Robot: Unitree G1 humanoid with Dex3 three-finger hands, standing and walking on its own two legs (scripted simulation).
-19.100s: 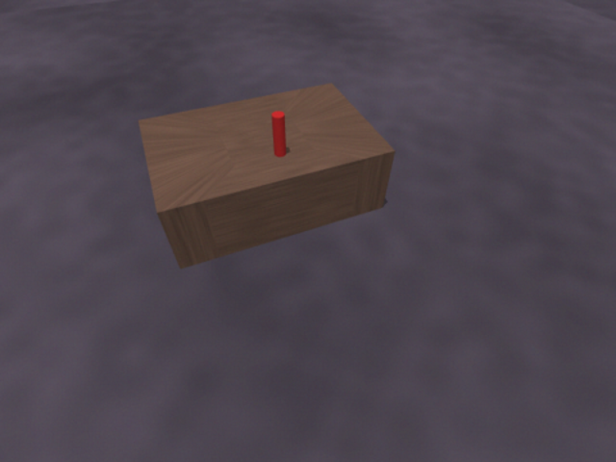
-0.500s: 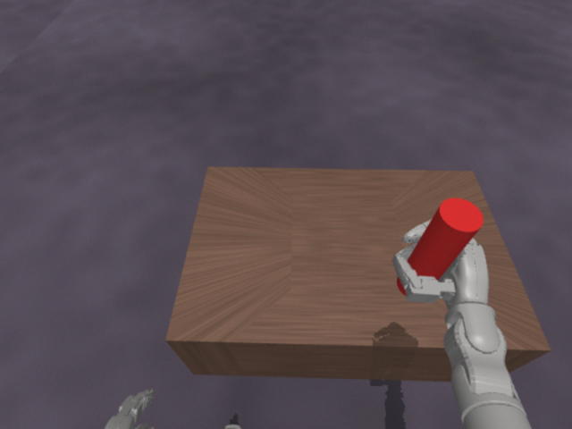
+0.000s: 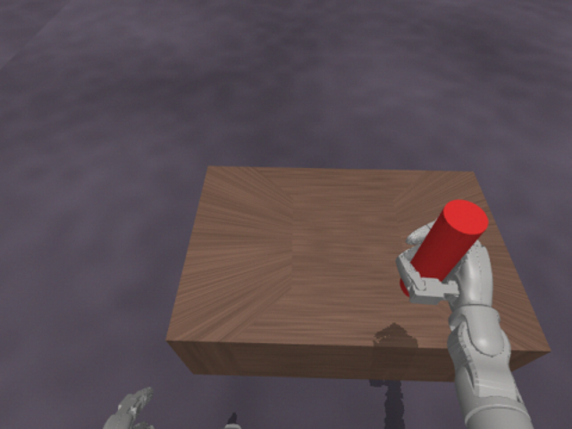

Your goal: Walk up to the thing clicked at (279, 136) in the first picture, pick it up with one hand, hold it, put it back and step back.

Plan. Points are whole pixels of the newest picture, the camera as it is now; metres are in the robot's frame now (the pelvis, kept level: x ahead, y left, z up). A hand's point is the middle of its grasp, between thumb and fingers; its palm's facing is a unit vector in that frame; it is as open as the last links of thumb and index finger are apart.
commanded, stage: crouch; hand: right
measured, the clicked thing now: (436, 256) +0.33 -0.18 +0.08
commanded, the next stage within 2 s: lower in 1.46 s
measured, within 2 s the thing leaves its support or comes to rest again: neither
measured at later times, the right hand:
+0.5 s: hand (400, 266) +0.39 -0.17 -0.05, palm faces +0.09 +1.00 +0.01, open 6.4 cm
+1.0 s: hand (380, 262) +0.46 -0.18 -0.17, palm faces +0.12 +0.99 +0.00, open 6.4 cm
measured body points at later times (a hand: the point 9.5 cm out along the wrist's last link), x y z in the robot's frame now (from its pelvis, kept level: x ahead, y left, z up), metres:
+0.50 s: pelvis -0.02 +0.00 -0.06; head +0.09 -0.02 +0.37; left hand +0.09 +0.27 -0.17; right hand +0.38 -0.23 -0.04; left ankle +0.03 +0.13 -0.70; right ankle +0.01 -0.13 -0.70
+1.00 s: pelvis -0.05 +0.00 -0.18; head +0.14 -0.02 +0.23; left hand +0.00 +0.27 -0.30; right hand +0.45 -0.23 -0.16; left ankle +0.03 +0.13 -0.70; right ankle +0.00 -0.13 -0.70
